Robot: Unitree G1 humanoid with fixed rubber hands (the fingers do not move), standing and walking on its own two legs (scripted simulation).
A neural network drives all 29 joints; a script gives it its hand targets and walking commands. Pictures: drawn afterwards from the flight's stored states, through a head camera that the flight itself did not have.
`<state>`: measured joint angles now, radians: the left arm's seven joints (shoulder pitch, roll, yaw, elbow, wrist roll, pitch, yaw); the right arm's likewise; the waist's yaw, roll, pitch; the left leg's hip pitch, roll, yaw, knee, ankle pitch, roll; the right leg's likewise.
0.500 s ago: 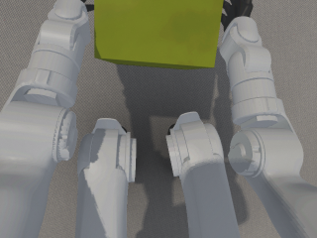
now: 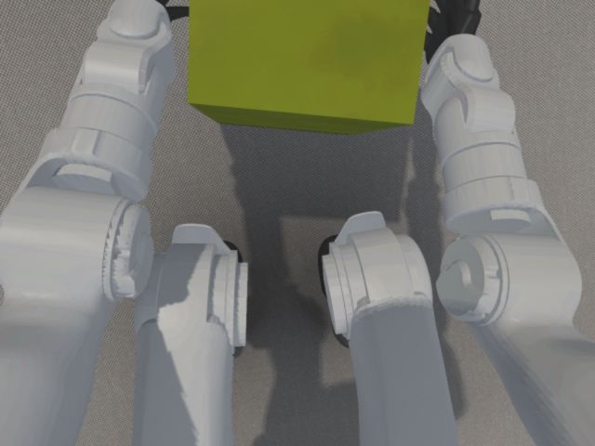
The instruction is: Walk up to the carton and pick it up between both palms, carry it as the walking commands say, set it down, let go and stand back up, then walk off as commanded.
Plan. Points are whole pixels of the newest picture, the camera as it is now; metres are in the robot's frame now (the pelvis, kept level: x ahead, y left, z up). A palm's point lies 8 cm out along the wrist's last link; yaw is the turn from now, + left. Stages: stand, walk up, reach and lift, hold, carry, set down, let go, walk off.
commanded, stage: set down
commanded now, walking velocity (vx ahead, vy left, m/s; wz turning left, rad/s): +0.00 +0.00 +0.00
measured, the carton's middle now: (298, 38) +0.54 -0.03 -0.23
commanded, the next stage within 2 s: none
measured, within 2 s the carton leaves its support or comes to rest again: neither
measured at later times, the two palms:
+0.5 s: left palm (149, 7) +0.55 +0.12 -0.17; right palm (449, 40) +0.51 -0.18 -0.16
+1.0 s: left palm (110, 41) +0.53 +0.17 -0.20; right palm (454, 62) +0.50 -0.20 -0.18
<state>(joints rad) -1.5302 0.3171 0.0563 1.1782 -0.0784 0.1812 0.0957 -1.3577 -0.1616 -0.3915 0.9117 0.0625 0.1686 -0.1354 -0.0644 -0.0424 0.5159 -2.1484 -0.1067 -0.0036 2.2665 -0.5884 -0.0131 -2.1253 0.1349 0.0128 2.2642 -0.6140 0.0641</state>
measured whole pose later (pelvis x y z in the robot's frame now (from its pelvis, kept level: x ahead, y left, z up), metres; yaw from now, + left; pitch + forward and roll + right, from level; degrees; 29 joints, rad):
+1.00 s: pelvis +0.00 +0.00 +0.01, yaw -1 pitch +30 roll -2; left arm -1.37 0.44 0.02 1.07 -0.20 0.07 0.11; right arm -1.29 -0.27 -0.17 0.95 0.23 0.06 -0.18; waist -0.05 -0.04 0.53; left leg -2.17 -0.07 0.00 2.25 -0.60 0.00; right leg -2.15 0.10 -0.02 2.24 -0.61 0.03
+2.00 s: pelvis -0.01 +0.01 +0.16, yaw -1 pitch +25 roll -2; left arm -1.36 0.49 0.12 0.72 -0.20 0.43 0.05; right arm -1.20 -0.32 -0.19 0.44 0.23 0.44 -0.17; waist -0.07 -0.01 0.52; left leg -1.69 -0.07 -0.01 1.76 -0.51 0.03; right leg -1.68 0.08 0.02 1.74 -0.50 0.04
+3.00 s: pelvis +0.05 +0.00 +0.36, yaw +1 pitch +13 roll -1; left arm -0.36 0.23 0.08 0.24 -0.06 0.27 0.08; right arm -0.29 -0.26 -0.08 0.16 0.05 0.26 -0.01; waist -0.03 0.01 0.52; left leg -0.81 -0.07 -0.09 0.92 -0.33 0.01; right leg -0.79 0.06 0.02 0.89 -0.32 -0.01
